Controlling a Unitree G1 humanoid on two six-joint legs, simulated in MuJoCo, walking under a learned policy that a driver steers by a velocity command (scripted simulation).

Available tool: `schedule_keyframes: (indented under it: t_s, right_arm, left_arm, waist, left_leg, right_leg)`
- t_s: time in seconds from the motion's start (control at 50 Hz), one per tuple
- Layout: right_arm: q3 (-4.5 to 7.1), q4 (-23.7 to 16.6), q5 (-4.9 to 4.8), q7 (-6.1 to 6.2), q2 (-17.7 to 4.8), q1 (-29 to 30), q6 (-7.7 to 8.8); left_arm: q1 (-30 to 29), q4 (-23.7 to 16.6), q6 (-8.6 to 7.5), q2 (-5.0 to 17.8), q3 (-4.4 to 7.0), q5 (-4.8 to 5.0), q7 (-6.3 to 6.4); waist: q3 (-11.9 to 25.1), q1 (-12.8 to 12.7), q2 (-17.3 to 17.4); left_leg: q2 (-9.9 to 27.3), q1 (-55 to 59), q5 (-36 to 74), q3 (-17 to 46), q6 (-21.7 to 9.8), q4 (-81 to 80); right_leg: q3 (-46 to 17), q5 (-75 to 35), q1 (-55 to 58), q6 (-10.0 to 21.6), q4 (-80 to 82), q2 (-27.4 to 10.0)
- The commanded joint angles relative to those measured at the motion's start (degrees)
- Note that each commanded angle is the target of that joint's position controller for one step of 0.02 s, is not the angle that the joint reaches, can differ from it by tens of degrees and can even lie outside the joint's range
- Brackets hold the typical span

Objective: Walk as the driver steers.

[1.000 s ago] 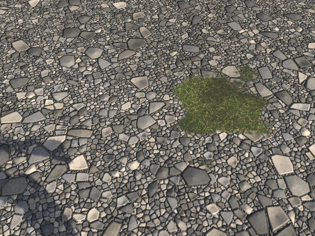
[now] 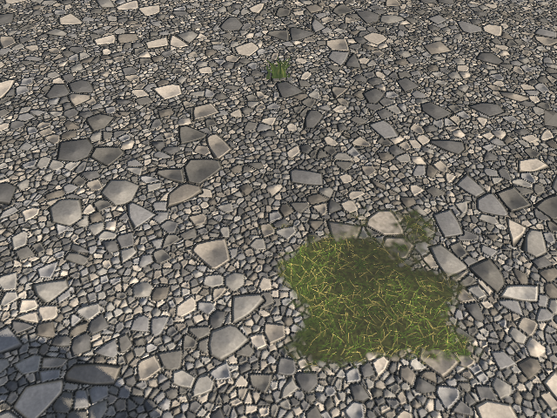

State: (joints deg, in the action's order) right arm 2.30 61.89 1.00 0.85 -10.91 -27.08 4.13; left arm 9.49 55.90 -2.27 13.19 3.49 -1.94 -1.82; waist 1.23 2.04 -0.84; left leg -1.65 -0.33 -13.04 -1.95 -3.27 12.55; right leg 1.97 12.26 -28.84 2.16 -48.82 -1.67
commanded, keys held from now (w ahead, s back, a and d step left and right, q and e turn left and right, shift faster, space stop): w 0.06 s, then w+q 0.28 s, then q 0.42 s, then no key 0.24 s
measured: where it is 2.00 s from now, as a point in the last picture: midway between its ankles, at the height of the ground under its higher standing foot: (213, 385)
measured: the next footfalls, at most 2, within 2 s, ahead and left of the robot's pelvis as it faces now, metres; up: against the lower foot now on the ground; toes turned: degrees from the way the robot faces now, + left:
right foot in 0.22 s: +0.27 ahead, -0.13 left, +0.00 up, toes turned -1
left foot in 0.70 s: +0.42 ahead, +0.09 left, +0.00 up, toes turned +21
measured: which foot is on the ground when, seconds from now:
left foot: down 0.00-0.24, up 0.26-0.68, down 0.70-1.00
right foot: up 0.00-0.20, down 0.22-0.70, up 0.72-1.00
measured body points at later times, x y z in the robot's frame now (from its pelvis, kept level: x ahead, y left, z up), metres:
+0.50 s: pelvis +0.23 -0.04 +0.00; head +0.27 -0.05 +0.44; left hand +0.21 +0.21 -0.14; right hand +0.36 -0.29 -0.15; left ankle +0.27 +0.09 -0.68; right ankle +0.23 -0.13 -0.75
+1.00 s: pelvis +0.32 +0.00 -0.01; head +0.35 +0.03 +0.44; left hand +0.32 +0.28 -0.16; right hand +0.52 -0.20 -0.13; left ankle +0.38 +0.08 -0.75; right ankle +0.39 -0.14 -0.69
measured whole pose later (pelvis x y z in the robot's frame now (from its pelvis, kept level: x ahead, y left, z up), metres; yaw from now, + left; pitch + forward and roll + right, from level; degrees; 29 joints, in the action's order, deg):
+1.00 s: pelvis +0.32 +0.00 -0.01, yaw +23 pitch +0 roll -1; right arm 3.4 49.3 1.3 0.4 -12.5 -10.4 -0.4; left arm 9.7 50.2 2.8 13.2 3.4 -1.4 1.7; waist -3.5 1.1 -1.4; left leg -5.7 -18.5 -4.5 -0.8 -6.7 22.6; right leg -1.3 22.1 -27.3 -1.1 -55.9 -2.8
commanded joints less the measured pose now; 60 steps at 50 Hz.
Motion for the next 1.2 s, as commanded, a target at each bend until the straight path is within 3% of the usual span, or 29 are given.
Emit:
schedule_keyframes:
  t_s: [0.02,0.14,0.18,0.22,0.24,0.26,0.28,0.3,0.32,0.36,0.4,0.44,0.5,0.56,0.66,0.68,0.7,0.72,0.74,0.76,0.78,0.8,0.84,0.9,1.0,1.1,1.14,1.18,1.2]
  right_arm:
    - [0.78,-0.86,0.02,0.11,-5.80,-2.81,1.32]
    - [1.06,-0.07,0.33,0.15,-7.66,-4.49,1.22]
    - [1.38,-0.65,0.27,0.08,-8.76,-1.86,1.11]
    - [1.48,-1.27,-0.44,-0.29,-8.98,0.48,1.06]
    - [0.89,-3.11,-0.91,-0.51,-6.69,0.77,1.11]
    - [-0.12,-4.15,-2.48,-0.28,-0.02,-5.95,0.65]
    - [1.49,-3.50,-0.84,-0.01,-6.07,-2.60,-0.11]
    - [1.84,-4.53,-0.50,-0.48,-5.90,1.55,-0.20]
    - [1.68,-4.98,-0.47,-0.82,-4.24,3.40,-0.18]
    - [2.08,-5.21,0.60,-1.48,-3.40,3.81,-1.48]
    - [2.37,-5.85,0.69,-1.59,-2.35,3.95,-2.80]
    - [2.43,-7.31,0.76,-1.70,-1.82,6.48,-3.67]
    - [1.69,-10.52,0.64,-2.56,-1.14,12.98,-4.02]
    - [1.14,-12.60,0.70,-3.31,-1.64,17.39,-4.09]
    - [2.22,-13.90,1.57,-3.17,-5.33,15.33,-3.83]
    - [2.71,-12.86,1.77,-2.81,-6.00,11.43,-3.12]
    - [3.94,-12.52,2.13,-2.08,-10.50,7.63,-2.17]
    - [5.51,-13.58,1.37,-1.35,-17.12,8.83,-2.31]
    - [5.90,-14.29,-1.16,-1.28,-17.86,5.40,-3.48]
    - [5.44,-15.28,-1.15,-0.88,-15.65,8.85,-4.37]
    - [4.39,-15.99,-0.86,-0.39,-12.09,13.55,-4.92]
    - [3.58,-16.19,-0.73,-0.09,-9.53,15.97,-5.07]
    - [2.79,-16.48,-0.36,0.08,-7.34,17.26,-4.66]
    - [2.89,-15.82,0.16,-0.34,-8.84,16.17,-3.59]
    - [2.48,-14.87,0.47,-0.29,-9.09,15.55,-4.29]
    - [2.22,-13.58,0.75,-0.18,-9.22,15.84,-5.08]
    - [2.34,-11.89,0.17,0.00,-9.58,13.78,-5.66]
    - [2.26,-11.62,-0.85,0.37,-8.56,15.15,-6.42]
    - [1.63,-12.84,-1.18,0.29,-5.88,16.92,-6.19]
  left_arm:
    - [-7.56,-4.60,-0.46,1.44,-0.07,0.04,-0.27]
    - [-15.03,-8.73,-0.74,1.98,-0.69,0.81,-0.08]
    - [-10.58,-8.19,-1.22,3.26,-0.20,1.01,0.47]
    - [4.67,-3.54,-2.30,6.30,1.38,0.44,1.64]
    - [14.84,-2.35,-2.94,11.26,2.75,-1.12,2.52]
    - [17.21,-2.16,-2.44,16.50,3.72,-1.52,2.25]
    - [12.19,-3.23,-1.68,12.18,3.03,-0.01,2.04]
    - [5.76,-4.41,-1.83,7.81,1.76,0.40,1.95]
    - [2.75,-4.72,-2.30,5.16,1.08,0.40,1.81]
    - [2.37,-3.85,-3.10,2.63,0.28,0.62,2.42]
    - [5.33,-2.69,-4.24,2.32,0.02,0.87,2.78]
    - [6.59,-2.25,-4.69,3.34,0.15,1.11,3.04]
    - [5.96,-2.37,-4.08,3.46,-0.05,1.07,3.47]
    - [6.62,-2.46,-3.50,5.45,0.39,1.21,3.77]
    - [7.56,-2.78,-1.44,8.03,1.70,1.45,4.31]
    - [7.43,-3.07,-0.67,8.32,1.89,1.47,4.20]
    - [10.01,-3.75,-0.18,8.90,2.13,1.27,3.93]
    - [13.85,-6.33,0.55,3.44,1.17,0.73,3.40]
    - [12.13,-7.26,1.62,4.34,0.94,0.61,3.38]
    - [8.49,-7.82,2.05,4.80,0.99,0.84,3.41]
    - [5.53,-8.05,1.98,4.38,0.89,1.07,3.48]
    - [4.47,-7.99,2.01,4.76,1.02,0.60,3.67]
    - [7.21,-6.84,3.34,4.76,1.15,-0.43,3.72]
    - [8.21,-6.36,4.44,3.42,0.85,0.43,3.56]
    - [4.41,-6.99,5.37,4.06,0.85,0.65,3.68]
    - [5.44,-6.03,4.89,3.47,0.52,1.31,4.00]
    - [9.97,-4.47,4.12,2.68,0.20,0.99,3.66]
    - [15.29,-2.16,3.21,1.81,-0.19,0.47,3.52]
    - [17.68,-1.63,2.54,3.93,-0.07,-0.23,3.95]
  waist:
    - [-8.52,0.36,5.98]
    - [-8.87,1.77,7.72]
    - [-6.99,-1.06,7.64]
    - [1.15,-7.73,4.09]
    - [8.84,-11.19,-1.64]
    - [16.35,-7.88,-14.93]
    - [11.28,-6.82,-5.65]
    - [3.01,-4.61,-2.65]
    - [-0.98,-3.44,-2.07]
    - [-3.68,-1.15,-3.63]
    - [-3.05,0.19,-3.09]
    - [-2.96,1.01,-3.55]
    - [-4.01,0.65,-5.61]
    - [-2.73,-0.63,-5.65]
    - [-0.07,-0.16,-4.96]
    - [2.17,1.77,-2.21]
    - [5.83,3.38,5.14]
    - [9.17,-1.56,15.86]
    - [16.46,2.13,11.43]
    - [11.08,1.43,5.67]
    - [4.24,0.23,3.49]
    - [1.32,-1.16,2.80]
    - [2.42,-2.62,3.87]
    - [4.25,-3.03,3.29]
    - [2.25,-1.28,6.62]
    - [0.50,-0.95,7.29]
    - [1.93,-2.23,7.40]
    - [-1.87,-5.07,5.41]
    - [-3.70,-5.71,-1.92]
  left_leg:
    - [13.50,2.06,5.96,10.49,-7.56,-7.25]
    - [14.04,0.99,23.67,9.44,-7.67,-1.92]
    - [14.31,-0.26,32.67,9.49,-6.43,2.80]
    - [9.85,-5.72,37.71,6.00,-4.13,20.21]
    - [6.38,-16.54,19.87,4.01,-2.95,36.60]
    - [-1.93,-31.69,-17.61,0.65,-1.43,54.67]
    - [1.66,-34.07,-14.46,5.74,-2.61,60.11]
    - [4.13,-34.83,-8.67,5.84,-2.99,59.43]
    - [5.86,-33.53,-5.26,5.42,-2.88,57.41]
    - [7.17,-30.34,-3.78,4.66,-1.99,54.82]
    - [6.37,-29.55,-4.12,3.38,-0.99,54.29]
    - [6.17,-31.76,-1.64,2.13,-0.20,51.56]
    - [5.61,-30.75,5.66,-0.63,0.45,39.39]
    - [3.85,-25.20,10.95,-3.56,-0.10,29.52]
    - [1.03,-19.84,2.55,-4.70,-3.45,22.39]
    - [-0.60,-14.87,5.53,-5.02,-4.62,17.54]
    - [4.65,-6.07,23.65,3.13,-7.03,13.20]
    - [21.02,4.78,58.43,23.09,-14.98,17.68]
    - [24.07,6.39,47.13,32.28,-21.17,11.87]
    - [22.45,1.32,31.10,29.16,-20.01,8.55]
    - [19.35,-5.58,22.97,24.85,-17.47,5.93]
    - [16.36,-9.49,20.69,21.53,-14.68,4.50]
    - [13.25,-13.29,21.94,16.91,-12.18,3.75]
    - [12.03,-13.32,22.20,15.01,-11.06,3.29]
    - [11.40,-12.98,-0.31,17.28,-9.45,-0.85]
    - [11.76,-14.72,-6.69,19.00,-8.97,-1.52]
    - [11.54,-15.99,-17.76,20.04,-8.35,-2.84]
    - [8.26,-24.27,-26.69,18.20,-4.86,-2.25]
    - [4.40,-30.73,-24.95,14.15,-2.12,7.08]
  right_leg:
    - [1.11,-3.86,-12.57,-1.46,2.19,-1.38]
    - [2.99,-4.64,-3.90,-0.30,13.90,0.43]
    - [3.10,-3.35,4.57,1.09,16.74,2.05]
    - [2.86,-5.25,25.65,3.05,22.06,3.02]
    - [-10.94,4.25,39.93,5.45,24.32,-10.14]
    - [-35.78,10.77,49.43,10.76,32.26,-25.39]
    - [-37.10,16.61,41.20,10.31,34.97,-23.31]
    - [-28.21,16.11,32.64,8.78,36.14,-20.88]
    - [-20.93,9.20,26.41,7.70,37.97,-18.31]
    - [-10.77,-3.83,20.30,5.93,38.84,-14.83]
    - [-4.81,-25.04,19.94,6.72,36.59,-15.04]
    - [0.29,-35.70,20.51,7.17,35.17,-14.98]
    - [7.07,-37.12,18.83,6.52,34.28,-12.53]
    - [10.28,-38.12,19.39,5.94,31.97,-12.44]
    - [10.36,-41.30,25.33,4.31,17.71,-15.06]
    - [11.56,-38.14,24.61,2.82,8.52,-13.72]
    - [12.48,-23.11,18.16,-0.44,-5.65,-10.50]
    - [11.94,26.35,1.84,-3.38,-23.58,-0.83]
    - [0.20,28.16,-2.83,-3.89,-29.56,2.17]
    - [-2.24,23.63,-5.45,-3.87,-29.76,-0.23]
    - [-2.62,17.88,-6.12,-3.55,-26.45,-1.68]
    - [-3.02,14.25,-4.72,-3.34,-22.39,-2.70]
    - [-2.47,10.85,0.92,-3.04,-19.11,-2.20]
    - [-2.65,9.77,3.37,-3.02,-14.78,-1.18]
    - [-2.88,9.80,4.02,-3.31,-3.87,-0.62]
    - [-1.48,12.74,10.73,-1.77,7.10,1.65]
    - [0.89,13.70,16.97,-0.29,14.42,3.32]
    - [1.81,10.94,26.62,2.81,27.86,4.04]
    - [-9.06,20.33,29.94,5.32,36.49,-3.75]
Over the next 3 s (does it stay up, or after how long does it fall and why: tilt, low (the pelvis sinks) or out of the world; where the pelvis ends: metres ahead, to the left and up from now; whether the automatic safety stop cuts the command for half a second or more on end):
stays up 1.10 0.41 0.00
